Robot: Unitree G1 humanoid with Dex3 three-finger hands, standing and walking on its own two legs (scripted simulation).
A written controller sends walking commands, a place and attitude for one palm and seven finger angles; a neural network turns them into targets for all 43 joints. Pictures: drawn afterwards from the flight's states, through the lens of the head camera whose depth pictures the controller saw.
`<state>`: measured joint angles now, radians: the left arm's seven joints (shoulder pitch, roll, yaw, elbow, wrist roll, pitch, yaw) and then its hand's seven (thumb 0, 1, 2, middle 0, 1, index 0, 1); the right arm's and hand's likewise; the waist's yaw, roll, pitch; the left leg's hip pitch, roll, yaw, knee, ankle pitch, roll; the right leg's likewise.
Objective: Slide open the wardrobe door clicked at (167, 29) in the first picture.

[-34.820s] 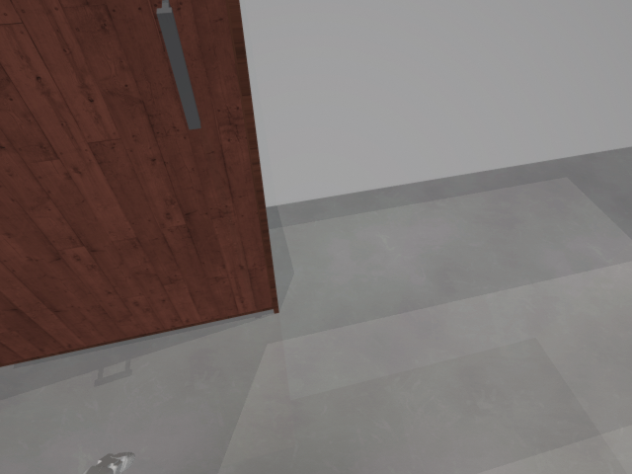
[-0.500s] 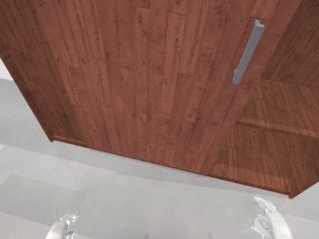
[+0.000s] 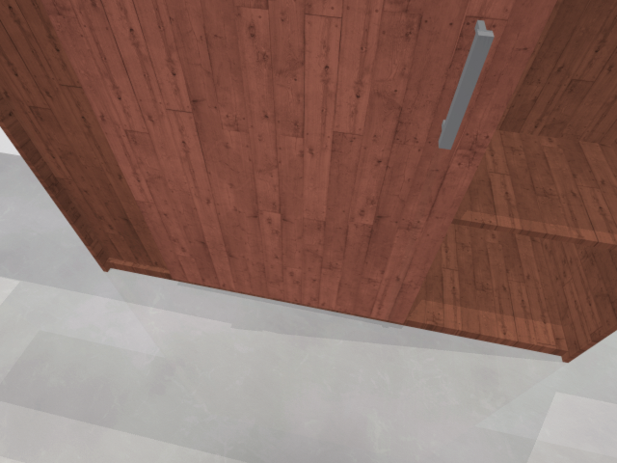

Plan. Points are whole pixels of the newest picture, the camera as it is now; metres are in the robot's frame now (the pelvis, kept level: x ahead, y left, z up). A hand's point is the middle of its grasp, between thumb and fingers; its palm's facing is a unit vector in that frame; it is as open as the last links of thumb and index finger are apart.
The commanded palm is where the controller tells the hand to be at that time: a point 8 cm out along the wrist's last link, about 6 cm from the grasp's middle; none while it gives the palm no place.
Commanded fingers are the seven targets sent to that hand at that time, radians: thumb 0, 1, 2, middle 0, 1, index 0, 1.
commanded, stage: let the arm hang, fingers relaxed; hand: right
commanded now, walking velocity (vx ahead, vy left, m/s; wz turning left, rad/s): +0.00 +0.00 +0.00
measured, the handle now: (461, 88) +0.65 -0.22 +0.16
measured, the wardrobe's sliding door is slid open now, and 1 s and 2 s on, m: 0.55 0.55 0.55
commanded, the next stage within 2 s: look to check the result in 0.42 s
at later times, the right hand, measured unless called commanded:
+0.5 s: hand out of the picture +0.10 -0.23 -0.16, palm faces -0.05 +0.96 -0.29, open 7.4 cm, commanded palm none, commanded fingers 0.00 -0.90 -0.90 0.20 0.30 0.20 0.30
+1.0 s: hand out of the picture +0.11 -0.24 -0.16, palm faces -0.05 +0.95 -0.32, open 7.4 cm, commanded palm none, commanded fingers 0.00 -0.90 -0.90 0.20 0.30 0.20 0.30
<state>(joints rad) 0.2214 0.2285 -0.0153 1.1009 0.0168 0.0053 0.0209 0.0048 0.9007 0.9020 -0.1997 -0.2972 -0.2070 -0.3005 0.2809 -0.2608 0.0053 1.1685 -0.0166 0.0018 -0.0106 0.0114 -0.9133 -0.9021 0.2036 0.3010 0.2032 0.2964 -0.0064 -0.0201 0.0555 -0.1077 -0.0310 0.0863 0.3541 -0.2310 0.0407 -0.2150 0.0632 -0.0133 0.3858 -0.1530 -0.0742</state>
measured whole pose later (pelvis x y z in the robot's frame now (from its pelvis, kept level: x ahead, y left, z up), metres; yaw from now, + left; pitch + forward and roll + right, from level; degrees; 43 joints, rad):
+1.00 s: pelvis +0.04 +0.00 +0.00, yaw +1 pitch +0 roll +0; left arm 0.10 0.32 -0.01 1.11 0.01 -0.01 0.01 0.00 0.90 0.90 -0.20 -0.30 -0.21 -0.30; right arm 0.13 -0.32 0.00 1.13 -0.02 -0.02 -0.01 0.01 -0.90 -0.90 0.20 0.30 0.20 0.30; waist 0.00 0.01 0.04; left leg -0.02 -0.02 0.07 0.28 -0.25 0.03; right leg -0.12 0.08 -0.02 0.29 -0.17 -0.07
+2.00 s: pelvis +0.03 +0.02 +0.00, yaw +2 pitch -1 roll +0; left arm 0.11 0.33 -0.01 1.12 0.01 -0.01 0.01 0.00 0.90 0.90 -0.20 -0.30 -0.21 -0.30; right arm 0.12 -0.32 0.01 1.13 -0.01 -0.02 -0.01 0.01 -0.90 -0.90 0.21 0.30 0.21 0.30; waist 0.01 0.00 0.05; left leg -0.01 -0.05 0.05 0.25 -0.22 0.06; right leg -0.10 0.05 -0.04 0.28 -0.16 -0.04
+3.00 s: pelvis +0.03 +0.02 +0.01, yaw +2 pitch -1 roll +0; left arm 0.11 0.34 -0.01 1.13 0.01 -0.01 0.01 0.00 0.90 0.90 -0.20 -0.30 -0.21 -0.30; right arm 0.11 -0.33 0.01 1.13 -0.01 -0.02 0.00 0.01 -0.90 -0.90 0.21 0.30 0.21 0.30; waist 0.01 0.00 0.05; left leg 0.00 -0.05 0.04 0.23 -0.21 0.06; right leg -0.10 0.04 -0.04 0.27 -0.15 -0.04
